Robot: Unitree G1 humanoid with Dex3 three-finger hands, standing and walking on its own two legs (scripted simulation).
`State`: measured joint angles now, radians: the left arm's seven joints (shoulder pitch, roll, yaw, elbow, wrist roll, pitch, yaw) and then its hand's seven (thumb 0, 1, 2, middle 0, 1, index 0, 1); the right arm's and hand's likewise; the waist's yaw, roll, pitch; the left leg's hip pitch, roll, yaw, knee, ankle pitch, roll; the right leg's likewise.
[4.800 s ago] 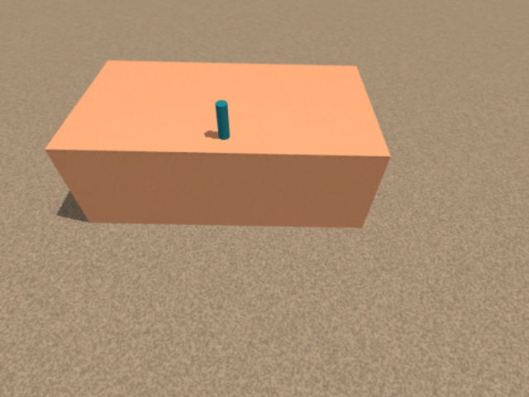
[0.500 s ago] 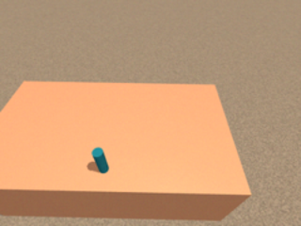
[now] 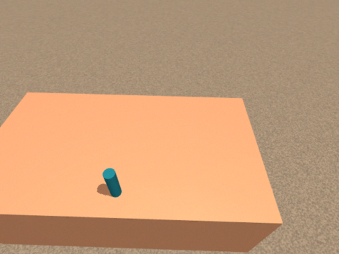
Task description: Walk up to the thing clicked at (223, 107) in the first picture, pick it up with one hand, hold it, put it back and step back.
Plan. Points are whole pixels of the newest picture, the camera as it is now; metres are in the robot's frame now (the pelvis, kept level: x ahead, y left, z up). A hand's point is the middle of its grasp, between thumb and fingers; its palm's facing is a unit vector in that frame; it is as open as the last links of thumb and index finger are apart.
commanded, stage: stand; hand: left
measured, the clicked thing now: (112, 183) +0.44 +0.22 -0.26
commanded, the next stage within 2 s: go down in 1.86 s
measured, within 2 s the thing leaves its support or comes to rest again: neither
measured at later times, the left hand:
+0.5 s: hand out of the picture +0.08 +0.24 -0.15, palm faces -0.01 -0.94 -0.34, open 7.4 cm
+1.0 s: hand out of the picture +0.08 +0.24 -0.15, palm faces -0.02 -0.94 -0.34, open 7.4 cm
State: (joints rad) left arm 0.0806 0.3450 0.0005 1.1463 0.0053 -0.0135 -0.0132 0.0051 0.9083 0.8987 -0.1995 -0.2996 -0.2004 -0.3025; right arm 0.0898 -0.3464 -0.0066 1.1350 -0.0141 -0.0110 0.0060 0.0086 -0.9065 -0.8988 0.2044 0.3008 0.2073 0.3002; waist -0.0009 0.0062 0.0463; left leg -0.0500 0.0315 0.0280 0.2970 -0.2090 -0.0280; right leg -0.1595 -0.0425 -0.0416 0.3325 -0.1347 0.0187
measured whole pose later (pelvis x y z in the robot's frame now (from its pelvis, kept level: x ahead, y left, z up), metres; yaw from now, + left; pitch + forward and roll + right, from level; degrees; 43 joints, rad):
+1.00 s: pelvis +0.00 -0.01 +0.00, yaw +0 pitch -2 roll +0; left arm 0.10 0.35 0.00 1.14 0.01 -0.01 -0.01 0.01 0.91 0.90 -0.20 -0.30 -0.20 -0.30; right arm 0.13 -0.35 0.00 1.13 -0.02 0.00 0.01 0.01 -0.91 -0.90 0.20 0.30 0.21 0.30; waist 0.00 0.01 0.05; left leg -0.06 0.06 0.02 0.31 -0.22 -0.05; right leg -0.16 -0.02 -0.05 0.34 -0.15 0.00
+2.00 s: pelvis +0.00 -0.01 +0.00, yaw +0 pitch -2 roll +0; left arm 0.11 0.35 0.00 1.11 -0.01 -0.01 -0.01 0.01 0.90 0.89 -0.19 -0.29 -0.20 -0.29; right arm 0.14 -0.35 0.00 1.10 0.00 -0.01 0.00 0.01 -0.90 -0.89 0.20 0.29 0.20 0.29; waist 0.00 0.01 0.04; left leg -0.06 0.05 0.02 0.32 -0.22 -0.04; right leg -0.17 -0.03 -0.05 0.36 -0.15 0.00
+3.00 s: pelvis +0.00 +0.02 -0.04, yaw +1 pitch +8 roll -1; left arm 0.24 0.31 0.12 0.36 0.01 0.39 -0.05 -0.01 -0.54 0.03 -0.09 -0.05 -0.09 -0.06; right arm 0.24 -0.25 -0.13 0.61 0.02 -0.14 -0.05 0.00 0.50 -0.05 0.06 0.05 0.06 0.05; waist 0.00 0.03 -0.07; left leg -0.47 0.02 0.00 0.76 -0.43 0.00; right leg -0.53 -0.07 -0.05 0.70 -0.31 0.04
